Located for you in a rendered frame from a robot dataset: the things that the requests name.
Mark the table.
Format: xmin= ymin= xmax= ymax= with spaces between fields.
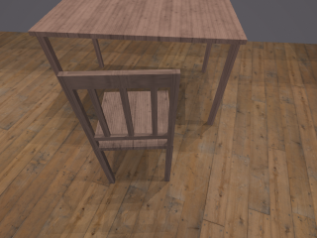
xmin=28 ymin=0 xmax=248 ymax=125

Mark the chair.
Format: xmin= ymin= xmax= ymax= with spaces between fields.
xmin=57 ymin=68 xmax=181 ymax=183

